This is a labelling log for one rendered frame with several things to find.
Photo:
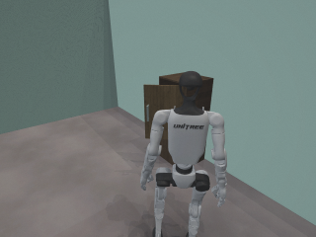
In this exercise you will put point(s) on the left robot hand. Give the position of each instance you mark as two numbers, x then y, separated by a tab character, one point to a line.
144	180

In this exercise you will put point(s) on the right robot upper arm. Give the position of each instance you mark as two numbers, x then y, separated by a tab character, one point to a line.
216	120

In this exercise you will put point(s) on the robot left forearm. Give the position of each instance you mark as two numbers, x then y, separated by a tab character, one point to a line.
148	164

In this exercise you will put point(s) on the robot head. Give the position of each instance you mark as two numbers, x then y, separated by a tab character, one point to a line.
190	80

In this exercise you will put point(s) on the right robot hand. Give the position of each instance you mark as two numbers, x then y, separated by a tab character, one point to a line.
219	193

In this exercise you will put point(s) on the robot right forearm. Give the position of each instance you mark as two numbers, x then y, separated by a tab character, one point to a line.
221	171

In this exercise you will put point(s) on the left robot shin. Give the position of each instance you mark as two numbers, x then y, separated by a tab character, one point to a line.
159	207

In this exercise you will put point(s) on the left robot upper arm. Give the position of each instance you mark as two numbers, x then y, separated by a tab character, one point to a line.
156	133

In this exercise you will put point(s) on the cupboard door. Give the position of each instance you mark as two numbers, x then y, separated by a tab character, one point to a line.
159	98

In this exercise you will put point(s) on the handle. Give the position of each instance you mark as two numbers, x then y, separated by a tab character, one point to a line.
147	112

